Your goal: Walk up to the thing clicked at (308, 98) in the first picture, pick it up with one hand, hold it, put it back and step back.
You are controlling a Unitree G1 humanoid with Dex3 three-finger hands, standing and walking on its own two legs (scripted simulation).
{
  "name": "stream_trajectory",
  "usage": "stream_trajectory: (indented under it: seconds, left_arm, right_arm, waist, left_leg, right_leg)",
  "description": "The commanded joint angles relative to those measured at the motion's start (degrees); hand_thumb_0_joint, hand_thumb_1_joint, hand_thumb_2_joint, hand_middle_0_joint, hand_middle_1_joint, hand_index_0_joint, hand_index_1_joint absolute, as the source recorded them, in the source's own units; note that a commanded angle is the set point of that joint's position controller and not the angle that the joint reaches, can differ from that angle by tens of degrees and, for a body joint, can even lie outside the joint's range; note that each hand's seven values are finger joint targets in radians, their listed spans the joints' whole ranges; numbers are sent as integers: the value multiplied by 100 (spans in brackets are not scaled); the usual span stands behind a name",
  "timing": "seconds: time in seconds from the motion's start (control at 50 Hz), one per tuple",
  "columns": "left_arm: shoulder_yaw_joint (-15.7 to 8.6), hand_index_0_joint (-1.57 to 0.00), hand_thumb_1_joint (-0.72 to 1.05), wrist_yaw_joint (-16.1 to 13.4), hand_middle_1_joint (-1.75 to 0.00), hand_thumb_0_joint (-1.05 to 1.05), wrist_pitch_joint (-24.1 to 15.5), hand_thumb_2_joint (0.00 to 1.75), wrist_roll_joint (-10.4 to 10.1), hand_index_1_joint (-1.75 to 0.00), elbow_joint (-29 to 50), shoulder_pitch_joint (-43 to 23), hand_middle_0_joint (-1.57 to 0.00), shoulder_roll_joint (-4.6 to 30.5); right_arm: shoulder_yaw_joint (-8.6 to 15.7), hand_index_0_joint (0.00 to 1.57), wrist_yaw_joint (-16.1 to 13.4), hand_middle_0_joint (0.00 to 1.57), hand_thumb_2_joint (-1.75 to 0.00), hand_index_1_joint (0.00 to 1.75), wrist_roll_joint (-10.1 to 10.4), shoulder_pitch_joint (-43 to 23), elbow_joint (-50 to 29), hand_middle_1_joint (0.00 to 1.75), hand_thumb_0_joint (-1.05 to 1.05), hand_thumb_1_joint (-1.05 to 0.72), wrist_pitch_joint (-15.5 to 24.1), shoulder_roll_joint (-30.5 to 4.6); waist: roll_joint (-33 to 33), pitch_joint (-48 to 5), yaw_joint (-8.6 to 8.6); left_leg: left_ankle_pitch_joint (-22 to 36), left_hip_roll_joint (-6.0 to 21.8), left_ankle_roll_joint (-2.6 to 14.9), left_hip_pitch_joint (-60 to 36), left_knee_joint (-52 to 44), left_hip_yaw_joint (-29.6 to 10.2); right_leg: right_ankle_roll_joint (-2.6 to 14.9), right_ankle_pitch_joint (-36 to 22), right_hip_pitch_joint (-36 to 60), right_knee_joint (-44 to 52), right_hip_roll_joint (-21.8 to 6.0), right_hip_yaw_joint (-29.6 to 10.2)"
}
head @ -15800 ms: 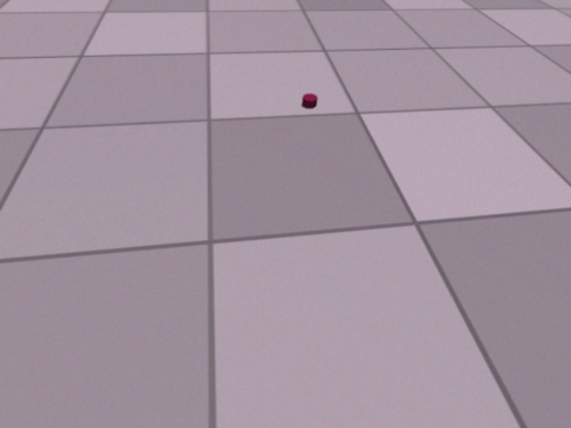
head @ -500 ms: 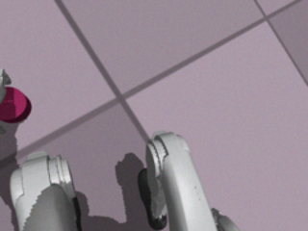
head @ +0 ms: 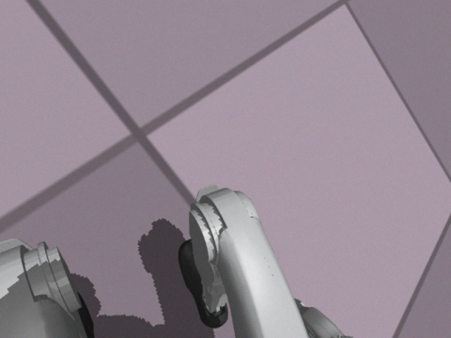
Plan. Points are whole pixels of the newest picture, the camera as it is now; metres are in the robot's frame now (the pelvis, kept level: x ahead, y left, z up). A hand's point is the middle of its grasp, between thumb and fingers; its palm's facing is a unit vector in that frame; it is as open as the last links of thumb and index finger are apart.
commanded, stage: rest palm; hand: left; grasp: from above
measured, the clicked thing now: out of the picture +0.45 +0.32 -0.27
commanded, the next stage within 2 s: close in 0.88 s
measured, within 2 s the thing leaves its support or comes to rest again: neither
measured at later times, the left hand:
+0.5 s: hand out of the picture +0.43 +0.31 -0.25, palm faces -0.43 -0.17 -0.89, open 14.2 cm
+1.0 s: hand out of the picture +0.43 +0.31 -0.26, palm faces -0.44 -0.15 -0.88, open 13.9 cm
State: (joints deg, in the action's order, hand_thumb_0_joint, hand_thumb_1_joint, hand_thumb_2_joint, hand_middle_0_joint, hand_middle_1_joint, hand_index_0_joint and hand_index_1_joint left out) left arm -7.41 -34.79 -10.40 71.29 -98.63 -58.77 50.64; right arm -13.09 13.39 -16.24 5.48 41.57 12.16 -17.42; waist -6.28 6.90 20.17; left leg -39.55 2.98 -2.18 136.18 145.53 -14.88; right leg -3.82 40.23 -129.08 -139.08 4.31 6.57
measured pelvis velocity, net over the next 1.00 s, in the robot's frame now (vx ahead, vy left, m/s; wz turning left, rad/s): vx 0.00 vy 0.01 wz -0.05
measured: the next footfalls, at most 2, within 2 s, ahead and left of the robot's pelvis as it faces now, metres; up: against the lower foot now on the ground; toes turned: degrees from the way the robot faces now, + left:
none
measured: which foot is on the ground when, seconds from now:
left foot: down 0.00-1.00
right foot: down 0.00-1.00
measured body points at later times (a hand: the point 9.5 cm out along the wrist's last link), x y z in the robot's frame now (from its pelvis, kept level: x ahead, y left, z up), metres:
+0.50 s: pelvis +0.00 +0.01 +0.00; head +0.26 +0.13 +0.34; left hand +0.45 +0.32 -0.20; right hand +0.07 -0.25 -0.06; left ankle +0.07 +0.14 -0.26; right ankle +0.10 -0.12 -0.26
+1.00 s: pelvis +0.00 +0.01 +0.00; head +0.27 +0.13 +0.33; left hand +0.45 +0.32 -0.21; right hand +0.06 -0.24 -0.06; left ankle +0.07 +0.14 -0.26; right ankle +0.10 -0.12 -0.26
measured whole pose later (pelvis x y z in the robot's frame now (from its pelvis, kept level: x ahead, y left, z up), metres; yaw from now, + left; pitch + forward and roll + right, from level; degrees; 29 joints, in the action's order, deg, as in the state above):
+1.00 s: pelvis +0.00 +0.01 +0.00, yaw -3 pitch +26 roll -14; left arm -3.8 -38.6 -11.8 70.7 -101.9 -59.7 55.9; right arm -18.3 16.6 -17.9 3.0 40.0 16.9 -18.7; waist -9.4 10.1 20.7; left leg -41.1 2.8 -2.2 134.4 147.1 -18.5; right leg -4.4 40.5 -125.8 -137.7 5.2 9.4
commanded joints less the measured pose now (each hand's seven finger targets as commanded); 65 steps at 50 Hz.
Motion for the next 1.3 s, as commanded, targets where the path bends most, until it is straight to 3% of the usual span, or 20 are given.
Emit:
stream_trajectory:
  seconds: [0.0,0.02,0.06,0.16,0.18,0.2,0.22,0.26,0.34,0.46,0.52,0.58,0.6,0.62,0.7,0.98,1.02,1.08,1.18,1.28]
  left_arm:
    - [-279,-6,-55,-228,-98,0,-84,99,-140,-98,852,-1268,-6,1518]
    - [38,-6,-55,-201,-98,0,-98,98,-126,-99,687,-1174,-6,1101]
    - [21,-6,-53,-196,-100,0,-121,98,-104,-100,518,-1157,-6,1196]
    - [17,-6,-54,-247,-98,0,-243,98,-106,-99,659,-1191,-7,1355]
    - [184,-6,-53,-252,-99,0,-264,97,-82,-99,696,-1346,-7,1203]
    - [-127,-6,-54,-342,-99,0,-286,99,-89,-99,615,-1161,-7,1491]
    - [117,-6,-54,-338,-99,0,-281,99,-38,-99,539,-1200,-7,1236]
    - [-107,-6,-54,-433,-100,0,-282,99,-19,-100,528,-1187,-7,1438]
    - [193,-6,-52,-493,-100,0,-203,98,44,-100,479,-1413,-7,1171]
    - [-2,-7,-52,-601,-101,0,-100,97,34,-101,264,-1353,-7,1424]
    - [296,-7,-51,-538,-102,0,-86,95,-16,-102,276,-1480,-6,1148]
    - [144,-7,-51,-521,-102,0,-83,95,-37,-101,201,-1401,-7,1397]
    - [342,-7,-51,-483,-102,0,-95,94,-62,-102,272,-1502,-7,1188]
    - [171,-7,-51,-523,-103,0,-94,95,-70,-102,214,-1391,-7,1388]
    - [380,-8,-50,-489,-104,0,-122,95,-83,-103,138,-1326,-7,1180]
    - [310,-12,-43,-623,-107,0,-132,90,-150,-104,330,-1345,-10,1450]
    - [482,-15,-39,-571,-105,0,-70,87,-123,-102,97,-1270,-12,1200]
    - [312,-17,-36,-576,-105,0,-93,85,-203,-101,277,-1358,-14,1495]
    - [468,-19,-34,-440,-102,0,-50,82,-250,-99,189,-1313,-15,1277]
    - [261,-22,-30,-433,-98,0,-93,79,-254,-95,514,-1394,-19,1595]
  right_arm:
    - [466,20,-17,20,-90,30,54,1061,0,30,0,-90,59,-1775]
    - [387,20,13,20,-90,30,-3,935,-61,30,0,-90,72,-1653]
    - [379,20,55,20,-90,30,-30,1062,8,30,0,-89,75,-1761]
    - [355,20,97,20,-90,30,-33,1045,35,30,0,-90,165,-1841]
    - [318,20,126,20,-90,30,-38,982,-1,30,0,-90,203,-1818]
    - [345,20,115,20,-90,30,-55,1042,77,30,0,-90,170,-1887]
    - [340,20,134,20,-90,30,-19,941,-20,30,0,-90,201,-1871]
    - [346,20,145,20,-90,30,-79,1021,43,30,0,-90,186,-1905]
    - [297,20,200,20,-90,30,-88,842,-23,30,0,-90,246,-1898]
    - [283,20,207,20,-90,30,-90,837,33,30,0,-90,286,-1958]
    - [269,20,233,20,-90,30,-88,706,-49,30,0,-90,354,-1964]
    - [257,20,225,20,-90,30,-55,782,-26,30,0,-90,369,-2015]
    - [241,20,236,20,-90,30,-50,704,-92,30,0,-90,389,-1989]
    - [205,20,223,20,-90,30,-66,782,-16,30,0,-90,379,-1991]
    - [132,20,245,20,-91,30,-86,759,-55,30,0,-90,387,-1970]
    - [44,20,286,20,-90,30,-125,696,-47,30,0,-90,499,-2117]
    - [-39,20,328,20,-90,30,-110,751,-73,30,0,-90,533,-2023]
    - [17,20,263,20,-90,30,-69,805,-81,30,0,-90,473,-2083]
    - [9,20,267,20,-90,30,-40,795,-77,30,0,-90,508,-2020]
    - [71,20,210,20,-90,30,-28,815,-138,30,0,-90,456,-2121]
  waist:
    - [2686,-4096,-41]
    - [2676,-4000,20]
    - [2445,-3828,178]
    - [2660,-3742,135]
    - [2712,-3607,183]
    - [2683,-3739,126]
    - [2639,-3530,169]
    - [2592,-3620,150]
    - [2664,-3457,266]
    - [2649,-3359,255]
    - [2700,-3222,332]
    - [2580,-3231,312]
    - [2605,-3161,354]
    - [2598,-3296,322]
    - [2626,-3275,390]
    - [2813,-3187,373]
    - [2702,-3073,447]
    - [2653,-3162,366]
    - [2553,-3028,455]
    - [2727,-3277,285]
  left_leg:
    - [1260,45,268,-3013,-1289,780]
    - [1299,60,269,-2970,-1255,785]
    - [1326,81,296,-2817,-1149,743]
    - [1244,78,249,-3010,-1202,701]
    - [1135,80,242,-2966,-1201,691]
    - [1162,97,242,-2967,-1262,674]
    - [1042,81,234,-2894,-1249,667]
    - [1082,100,239,-2896,-1278,644]
    - [1080,115,231,-2911,-1234,615]
    - [944,117,225,-2832,-1289,598]
    - [838,114,210,-2852,-1302,572]
    - [848,109,228,-2794,-1276,579]
    - [823,114,225,-2800,-1251,574]
    - [908,125,212,-2887,-1324,547]
    - [1114,139,200,-2934,-1227,532]
    - [1178,179,154,-3055,-1284,474]
    - [1164,167,158,-2974,-1242,460]
    - [1026,176,181,-2901,-1311,490]
    - [952,159,193,-2858,-1265,485]
    - [1062,173,172,-3014,-1366,492]
  right_leg:
    - [444,-1771,2276,1338,145,741]
    - [442,-1858,2311,1318,172,714]
    - [388,-1971,2343,1329,202,756]
    - [427,-1810,2232,1293,185,854]
    - [431,-1701,2082,1282,188,875]
    - [436,-1729,2284,1341,219,875]
    - [445,-1614,2063,1278,202,901]
    - [426,-1657,2193,1361,236,918]
    - [423,-1680,1999,1289,232,951]
    - [433,-1540,2005,1347,249,959]
    - [444,-1458,1923,1294,244,961]
    - [421,-1464,2008,1354,233,955]
    - [420,-1459,1959,1342,236,944]
    - [420,-1518,2068,1386,250,994]
    - [399,-1773,2156,1320,271,1013]
    - [397,-1843,2244,1351,314,1075]
    - [382,-1824,2135,1288,276,1124]
    - [396,-1711,2329,1465,312,1028]
    - [383,-1660,2181,1414,282,1058]
    - [420,-1705,2339,1430,314,1002]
